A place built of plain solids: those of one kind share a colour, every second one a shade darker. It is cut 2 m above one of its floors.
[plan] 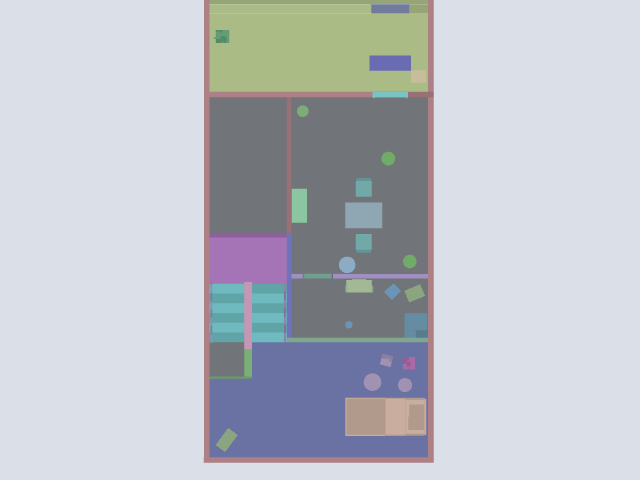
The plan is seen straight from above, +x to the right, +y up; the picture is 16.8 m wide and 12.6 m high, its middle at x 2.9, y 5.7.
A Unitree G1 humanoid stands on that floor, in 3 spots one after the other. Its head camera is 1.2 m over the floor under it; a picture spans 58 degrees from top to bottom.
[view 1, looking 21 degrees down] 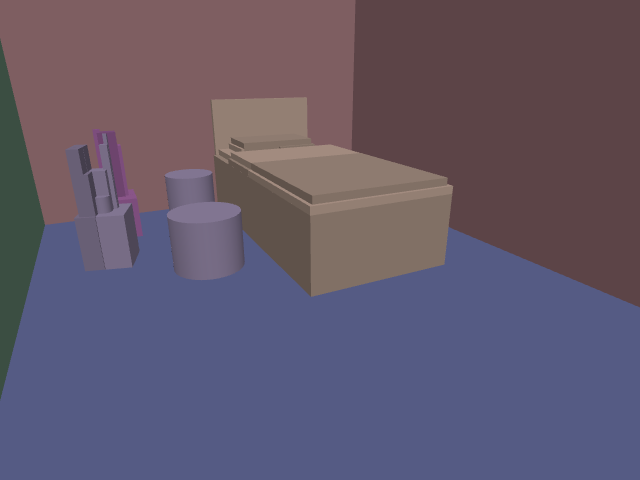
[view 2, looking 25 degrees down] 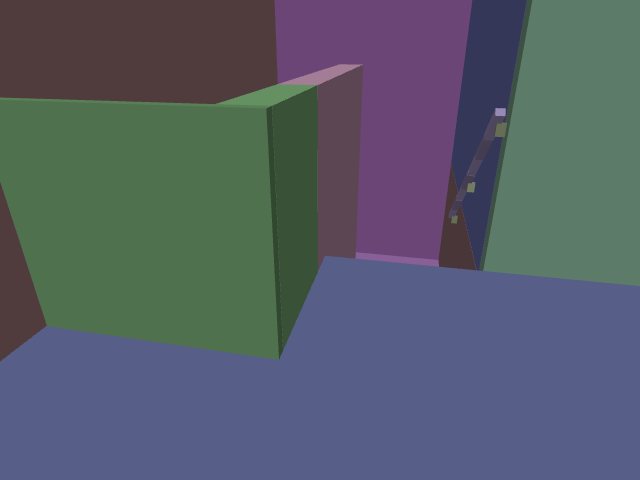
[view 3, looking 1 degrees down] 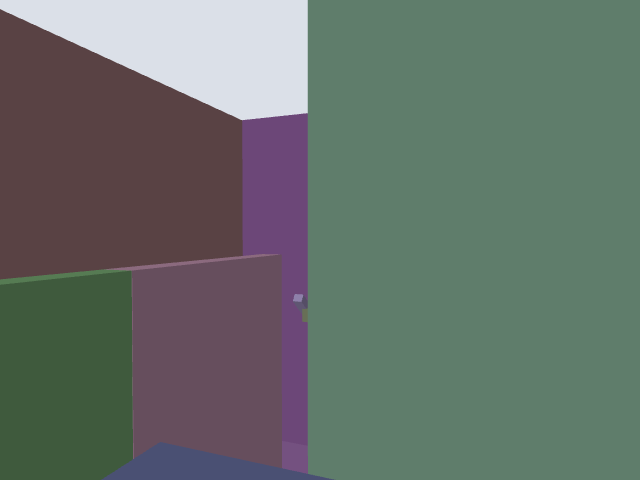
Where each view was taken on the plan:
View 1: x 1.57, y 2.52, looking -27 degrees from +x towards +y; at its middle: bedstead_upper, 2.40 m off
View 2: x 1.57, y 0.72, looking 102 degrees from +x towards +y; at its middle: stair_spine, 2.43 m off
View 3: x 2.85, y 1.05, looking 111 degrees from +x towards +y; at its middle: upper_back_wall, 2.11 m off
